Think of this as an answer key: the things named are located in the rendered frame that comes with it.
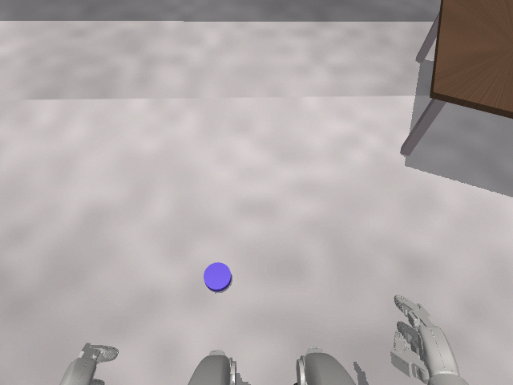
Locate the right robot hand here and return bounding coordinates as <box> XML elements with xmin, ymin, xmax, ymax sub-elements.
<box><xmin>390</xmin><ymin>295</ymin><xmax>460</xmax><ymax>385</ymax></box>

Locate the coffee table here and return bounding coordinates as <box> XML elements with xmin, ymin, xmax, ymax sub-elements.
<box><xmin>400</xmin><ymin>0</ymin><xmax>513</xmax><ymax>156</ymax></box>

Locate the tin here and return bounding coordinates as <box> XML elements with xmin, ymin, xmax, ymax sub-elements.
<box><xmin>204</xmin><ymin>262</ymin><xmax>232</xmax><ymax>292</ymax></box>

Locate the left robot hand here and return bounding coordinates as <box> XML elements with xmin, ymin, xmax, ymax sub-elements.
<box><xmin>59</xmin><ymin>343</ymin><xmax>119</xmax><ymax>385</ymax></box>

